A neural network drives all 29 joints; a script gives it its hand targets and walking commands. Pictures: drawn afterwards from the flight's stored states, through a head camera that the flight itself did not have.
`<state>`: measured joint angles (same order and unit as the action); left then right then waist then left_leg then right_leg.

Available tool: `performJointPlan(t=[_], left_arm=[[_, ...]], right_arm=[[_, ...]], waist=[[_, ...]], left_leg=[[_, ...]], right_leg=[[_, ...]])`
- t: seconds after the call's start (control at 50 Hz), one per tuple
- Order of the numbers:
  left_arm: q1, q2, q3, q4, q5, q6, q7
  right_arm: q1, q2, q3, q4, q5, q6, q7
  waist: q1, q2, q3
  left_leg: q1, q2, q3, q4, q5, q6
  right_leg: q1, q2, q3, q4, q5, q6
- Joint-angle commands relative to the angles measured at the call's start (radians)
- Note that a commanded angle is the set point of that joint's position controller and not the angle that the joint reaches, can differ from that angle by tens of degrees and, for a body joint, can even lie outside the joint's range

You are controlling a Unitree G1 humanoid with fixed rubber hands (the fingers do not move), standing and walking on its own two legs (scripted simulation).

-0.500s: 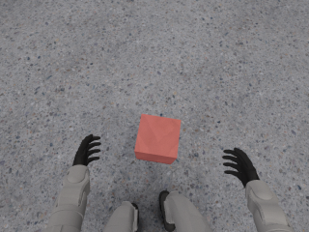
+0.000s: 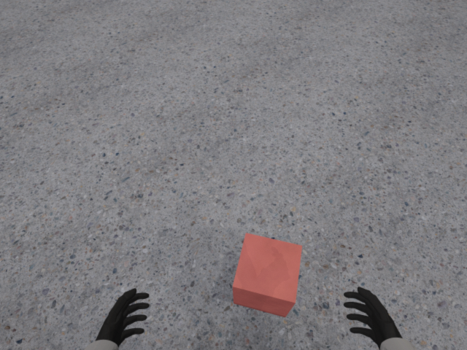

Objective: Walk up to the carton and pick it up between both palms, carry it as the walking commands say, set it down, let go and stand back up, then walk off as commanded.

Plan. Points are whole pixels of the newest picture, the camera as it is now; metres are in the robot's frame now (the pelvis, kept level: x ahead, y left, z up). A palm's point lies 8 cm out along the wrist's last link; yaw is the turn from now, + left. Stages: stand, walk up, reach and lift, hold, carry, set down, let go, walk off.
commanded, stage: let go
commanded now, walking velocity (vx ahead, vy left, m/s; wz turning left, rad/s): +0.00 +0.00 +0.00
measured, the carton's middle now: (266, 276) +0.42 -0.09 -0.65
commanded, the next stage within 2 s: stand in 0.32 s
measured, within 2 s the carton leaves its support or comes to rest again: neither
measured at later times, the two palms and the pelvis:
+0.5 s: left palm out of the picture +0.14 +0.22 -0.11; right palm out of the picture +0.12 -0.25 -0.10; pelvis +0.03 -0.01 -0.01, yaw -4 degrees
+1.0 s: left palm out of the picture +0.04 +0.20 -0.16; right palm out of the picture -0.03 -0.24 -0.15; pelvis +0.03 -0.01 -0.02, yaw -6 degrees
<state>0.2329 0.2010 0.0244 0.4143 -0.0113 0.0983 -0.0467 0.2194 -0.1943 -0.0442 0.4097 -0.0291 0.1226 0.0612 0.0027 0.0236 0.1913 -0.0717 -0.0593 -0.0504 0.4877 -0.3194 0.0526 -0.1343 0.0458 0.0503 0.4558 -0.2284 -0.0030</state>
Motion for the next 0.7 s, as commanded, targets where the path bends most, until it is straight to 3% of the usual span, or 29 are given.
performJointPlan(t=[0.0, 0.02, 0.04, 0.06, 0.08, 0.1, 0.14, 0.18, 0.2, 0.22, 0.26, 0.28, 0.3, 0.32, 0.34, 0.36, 0.38, 0.4, 0.42, 0.46, 0.48, 0.52, 0.56, 0.58, 0.6, 0.62, 0.64, 0.66, 0.68], left_arm=[[-0.081, 0.112, 0.057, -0.14, 0.019, -0.028, -0.001], [-0.067, 0.096, 0.032, -0.147, 0.003, -0.025, 0.001], [-0.039, 0.09, 0.04, -0.146, 0.02, -0.034, 0.012], [-0.008, 0.072, 0.031, -0.078, 0.006, -0.04, 0.017], [-0.029, 0.111, 0.048, -0.111, -0.001, -0.046, 0.021], [-0.05, 0.105, 0.038, -0.134, -0.001, -0.051, 0.022], [-0.07, 0.114, 0.046, -0.144, 0.025, -0.047, 0.034], [-0.048, 0.098, 0.019, -0.137, 0.023, -0.05, 0.044], [-0.056, 0.074, 0.015, -0.063, 0.015, -0.047, 0.045], [-0.07, 0.053, 0.02, -0.098, 0.042, -0.046, 0.047], [-0.074, 0.069, 0.033, -0.127, 0.038, -0.045, 0.055], [-0.083, 0.089, 0.032, -0.139, 0.042, -0.048, 0.057], [-0.053, 0.053, 0.045, -0.13, 0.066, -0.05, 0.065], [0.044, 0.179, 0.056, 0.065, 0.039, -0.103, 0.044], [0.108, 0.226, 0.073, 0.1, 0.062, -0.129, 0.058], [0.068, 0.195, 0.062, 0.109, 0.063, -0.158, 0.062], [0.052, 0.162, 0.047, 0.141, 0.061, -0.179, 0.057], [0.059, 0.129, 0.039, 0.15, 0.057, -0.19, 0.052], [0.069, 0.128, 0.045, 0.171, 0.06, -0.187, 0.052], [0.08, 0.121, 0.048, 0.194, 0.06, -0.197, 0.045], [0.06, 0.095, 0.04, 0.207, 0.049, -0.197, 0.039], [0.114, 0.118, 0.049, 0.252, 0.053, -0.203, 0.037], [0.101, 0.111, 0.054, 0.286, 0.06, -0.198, 0.047], [0.136, 0.102, 0.051, 0.295, 0.043, -0.198, 0.046], [0.185, 0.1, 0.048, 0.324, 0.055, -0.193, 0.05], [0.149, 0.101, 0.047, 0.33, 0.059, -0.189, 0.053], [0.157, 0.126, 0.059, 0.346, 0.054, -0.181, 0.058], [0.193, 0.1, 0.052, 0.362, 0.047, -0.176, 0.058], [0.228, 0.08, 0.044, 0.383, 0.053, -0.167, 0.06]], right_arm=[[-0.071, -0.143, -0.069, -0.185, -0.012, -0.016, -0.011], [-0.013, -0.107, -0.039, -0.162, 0.009, -0.011, -0.011], [-0.017, -0.115, -0.04, -0.162, 0.008, 0.0, -0.011], [-0.046, -0.118, -0.039, -0.167, 0.006, -0.002, -0.019], [-0.033, -0.101, -0.04, -0.149, 0.006, 0.004, -0.026], [-0.046, -0.1, -0.045, -0.176, -0.009, 0.018, -0.032], [-0.074, -0.105, -0.048, -0.161, 0.001, 0.033, -0.037], [-0.056, -0.113, -0.041, -0.141, -0.001, 0.045, -0.052], [-0.079, -0.097, -0.018, -0.123, 0.001, 0.06, -0.053], [-0.055, -0.099, -0.042, -0.122, -0.006, 0.068, -0.055], [-0.058, -0.1, -0.037, -0.152, 0.005, 0.066, -0.05], [-0.091, -0.108, -0.03, -0.153, 0.013, 0.068, -0.057], [-0.055, -0.096, -0.02, -0.166, 0.014, 0.07, -0.056], [-0.015, -0.146, -0.053, 0.015, -0.026, -0.058, -0.063], [0.076, -0.183, -0.04, 0.055, -0.038, -0.11, -0.075], [0.068, -0.133, -0.031, 0.082, -0.049, -0.145, -0.088], [0.065, -0.118, -0.02, 0.108, -0.043, -0.165, -0.087], [0.05, -0.12, -0.018, 0.102, -0.037, -0.179, -0.09], [0.078, -0.139, -0.024, 0.124, -0.024, -0.182, -0.089], [0.03, -0.132, -0.018, 0.137, -0.009, -0.197, -0.082], [0.031, -0.127, -0.019, 0.146, 0.005, -0.207, -0.076], [0.072, -0.138, -0.022, 0.19, -0.003, -0.215, -0.085], [0.09, -0.104, -0.01, 0.207, 0.004, -0.215, -0.085], [0.149, -0.128, -0.019, 0.237, -0.001, -0.213, -0.095], [0.108, -0.117, -0.024, 0.245, 0.006, -0.208, -0.095], [0.151, -0.139, -0.021, 0.259, -0.001, -0.205, -0.099], [0.185, -0.119, -0.014, 0.269, 0.006, -0.204, -0.098], [0.179, -0.145, -0.026, 0.289, 0.003, -0.196, -0.101], [0.179, -0.123, -0.019, 0.296, 0.0, -0.192, -0.108]], waist=[[-0.043, -0.023, -0.187], [-0.018, -0.002, -0.196], [-0.006, 0.013, -0.193], [-0.021, 0.001, -0.197], [-0.007, -0.044, -0.213], [-0.015, -0.031, -0.237], [-0.005, -0.011, -0.225], [0.004, 0.055, -0.202], [-0.012, 0.008, -0.166], [-0.033, 0.041, -0.157], [-0.023, -0.019, -0.206], [-0.006, 0.022, -0.197], [-0.011, 0.044, -0.222], [-0.026, -0.006, -0.45], [-0.022, -0.024, -0.375], [-0.032, -0.047, -0.337], [-0.043, -0.013, -0.366], [-0.032, -0.007, -0.309], [-0.024, -0.056, -0.258], [-0.008, -0.033, -0.342], [-0.012, -0.045, -0.304], [-0.023, 0.017, -0.303], [-0.03, -0.027, -0.27], [-0.031, 0.007, -0.303], [-0.006, 0.034, -0.239], [-0.031, -0.03, -0.204], [-0.043, -0.041, -0.189], [-0.013, -0.034, -0.175], [-0.011, -0.02, -0.198]], left_leg=[[-0.06, 0.078, -0.019, -0.103, 0.334, -0.071], [-0.068, 0.057, -0.005, -0.091, 0.312, -0.065], [-0.054, 0.073, -0.02, -0.096, 0.409, -0.067], [-0.069, 0.068, -0.013, -0.084, 0.407, -0.07], [-0.058, 0.073, -0.023, -0.079, 0.431, -0.067], [-0.041, 0.06, -0.01, -0.078, 0.346, -0.071], [-0.047, 0.057, -0.014, -0.056, 0.42, -0.066], [-0.039, 0.059, -0.011, -0.055, 0.369, -0.093], [-0.081, 0.053, -0.004, -0.064, 0.303, -0.069], [-0.045, 0.06, -0.007, -0.057, 0.303, -0.083], [-0.032, 0.055, -0.013, -0.029, 0.385, -0.066], [-0.035, 0.064, -0.007, -0.038, 0.346, -0.072], [-0.016, 0.072, -0.014, -0.018, 0.444, -0.084], [0.062, 0.112, 0.003, 0.037, 0.131, -0.018], [-0.034, 0.106, -0.013, 0.027, 0.042, -0.009], [-0.048, 0.119, -0.031, 0.048, 0.04, 0.004], [-0.068, 0.124, -0.037, 0.072, 0.019, 0.008], [-0.111, 0.14, -0.061, 0.058, 0.082, 0.016], [-0.143, 0.151, -0.086, 0.035, 0.092, 0.026], [-0.104, 0.166, -0.089, 0.058, 0.224, 0.02], [-0.125, 0.167, -0.088, 0.048, 0.248, 0.032], [-0.083, 0.184, -0.074, 0.055, 0.247, 0.027], [-0.106, 0.184, -0.087, 0.037, 0.329, 0.033], [-0.094, 0.174, -0.055, 0.051, 0.36, 0.033], [-0.098, 0.163, -0.043, 0.041, 0.31, 0.026], [-0.171, 0.167, -0.05, 0.033, 0.248, 0.025], [-0.17, 0.148, -0.038, 0.033, 0.221, 0.017], [-0.18, 0.155, -0.033, 0.014, 0.255, 0.02], [-0.147, 0.147, -0.044, 0.03, 0.27, 0.032]], right_leg=[[0.137, 0.011, -0.039, -0.03, 0.167, 0.016], [0.147, 0.004, -0.041, -0.042, 0.191, 0.001], [0.141, 0.018, -0.033, -0.014, 0.204, 0.018], [0.121, 0.021, -0.029, -0.016, 0.198, 0.008], [0.125, 0.014, -0.016, -0.01, 0.218, 0.019], [0.139, 0.008, -0.023, -0.001, 0.16, 0.013], [0.1, 0.017, -0.039, 0.021, 0.172, 0.022], [0.103, 0.009, -0.025, 0.009, 0.109, 0.0], [0.082, 0.005, -0.012, 0.018, 0.108, 0.006], [0.066, 0.005, -0.032, 0.014, 0.069, 0.001], [0.062, 0.003, -0.012, 0.02, 0.137, 0.015], [0.064, 0.006, -0.021, 0.022, 0.102, 0.01], [0.051, 0.015, -0.017, 0.036, 0.106, 0.005], [-0.127, -0.094, 0.068, 0.068, 0.29, -0.006], [-0.132, -0.102, 0.103, 0.068, 0.217, 0.0], [-0.168, -0.112, 0.127, 0.078, 0.297, -0.014], [-0.202, -0.105, 0.137, 0.071, 0.272, -0.035], [-0.241, -0.097, 0.138, 0.07, 0.265, -0.028], [-0.267, -0.089, 0.157, 0.069, 0.197, -0.039], [-0.243, -0.08, 0.133, 0.087, 0.227, -0.057], [-0.264, -0.079, 0.147, 0.075, 0.229, -0.06], [-0.307, -0.088, 0.169, 0.062, 0.225, -0.065], [-0.295, -0.081, 0.155, 0.075, 0.228, -0.064], [-0.283, -0.071, 0.148, 0.076, 0.227, -0.063], [-0.309, -0.069, 0.169, 0.059, 0.215, -0.074], [-0.277, -0.089, 0.197, 0.049, 0.228, -0.08], [-0.291, -0.089, 0.187, 0.049, 0.267, -0.076], [-0.281, -0.072, 0.179, 0.052, 0.228, -0.078], [-0.303, -0.07, 0.19, 0.075, 0.257, -0.082]])
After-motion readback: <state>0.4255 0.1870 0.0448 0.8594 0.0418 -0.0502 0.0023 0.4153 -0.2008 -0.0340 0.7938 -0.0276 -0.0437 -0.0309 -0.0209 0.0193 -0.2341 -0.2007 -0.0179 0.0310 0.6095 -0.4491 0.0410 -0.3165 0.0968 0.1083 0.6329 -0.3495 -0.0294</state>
